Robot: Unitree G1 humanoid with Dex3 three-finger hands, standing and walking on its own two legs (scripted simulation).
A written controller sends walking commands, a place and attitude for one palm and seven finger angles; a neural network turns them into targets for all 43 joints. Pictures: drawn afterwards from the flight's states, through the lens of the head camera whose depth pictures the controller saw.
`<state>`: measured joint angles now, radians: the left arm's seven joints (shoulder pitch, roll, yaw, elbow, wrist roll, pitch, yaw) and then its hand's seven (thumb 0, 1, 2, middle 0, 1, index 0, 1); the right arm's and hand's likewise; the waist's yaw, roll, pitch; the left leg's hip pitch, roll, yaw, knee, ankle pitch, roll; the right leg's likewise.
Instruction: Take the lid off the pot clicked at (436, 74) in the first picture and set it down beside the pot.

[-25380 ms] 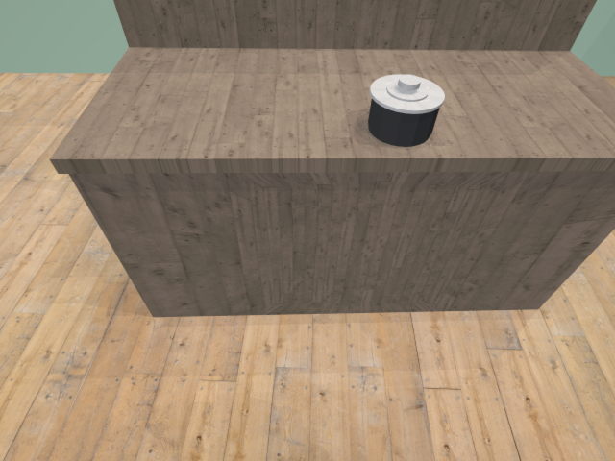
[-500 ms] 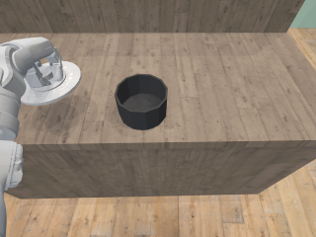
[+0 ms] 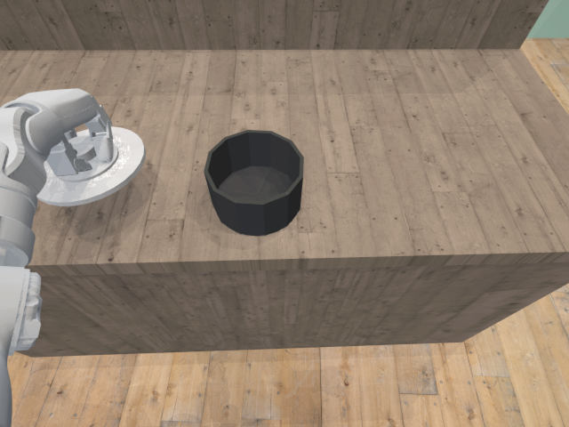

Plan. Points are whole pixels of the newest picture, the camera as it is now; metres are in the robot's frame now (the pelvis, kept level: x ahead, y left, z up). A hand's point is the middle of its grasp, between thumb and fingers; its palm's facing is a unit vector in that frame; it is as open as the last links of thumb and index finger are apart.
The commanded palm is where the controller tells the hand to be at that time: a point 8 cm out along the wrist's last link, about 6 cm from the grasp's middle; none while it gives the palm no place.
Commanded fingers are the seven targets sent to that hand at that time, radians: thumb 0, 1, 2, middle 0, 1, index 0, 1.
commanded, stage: lower the lid onto the table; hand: left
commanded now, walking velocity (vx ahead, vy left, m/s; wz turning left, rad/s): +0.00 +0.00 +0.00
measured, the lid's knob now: (80, 149) +0.49 +0.29 +0.10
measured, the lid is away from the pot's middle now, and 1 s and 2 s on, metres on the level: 0.25 0.24 0.26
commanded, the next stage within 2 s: open the fingers wide in 1.64 s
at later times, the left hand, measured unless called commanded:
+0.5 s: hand (86, 166) +0.45 +0.27 +0.10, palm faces -0.42 -0.09 -0.90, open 5.5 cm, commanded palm +0.46 +0.27 +0.16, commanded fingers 0.00 0.54 1.09 -0.83 -1.01 -1.02 -1.08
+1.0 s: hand (94, 183) +0.45 +0.27 +0.07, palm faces -0.48 -0.08 -0.87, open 5.5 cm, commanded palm +0.47 +0.28 +0.13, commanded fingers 0.00 0.54 1.09 -0.83 -1.01 -1.02 -1.08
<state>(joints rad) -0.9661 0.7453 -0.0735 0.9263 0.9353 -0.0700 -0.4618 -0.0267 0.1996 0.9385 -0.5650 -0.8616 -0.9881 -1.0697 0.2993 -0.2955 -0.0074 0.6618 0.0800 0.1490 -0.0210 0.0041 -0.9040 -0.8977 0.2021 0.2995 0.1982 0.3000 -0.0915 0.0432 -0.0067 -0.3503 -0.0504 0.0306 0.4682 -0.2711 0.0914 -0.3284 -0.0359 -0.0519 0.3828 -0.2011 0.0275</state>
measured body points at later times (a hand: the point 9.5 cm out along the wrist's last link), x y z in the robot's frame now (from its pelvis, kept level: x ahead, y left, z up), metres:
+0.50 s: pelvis +0.00 +0.00 +0.00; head +0.07 -0.01 +0.44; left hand +0.47 +0.27 +0.15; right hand +0.05 -0.27 -0.13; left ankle -0.03 +0.06 -0.74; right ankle -0.02 -0.15 -0.74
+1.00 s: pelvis -0.01 -0.01 -0.01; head +0.08 -0.01 +0.44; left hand +0.47 +0.27 +0.12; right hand +0.01 -0.29 -0.13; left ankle -0.03 +0.06 -0.74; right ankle -0.02 -0.15 -0.74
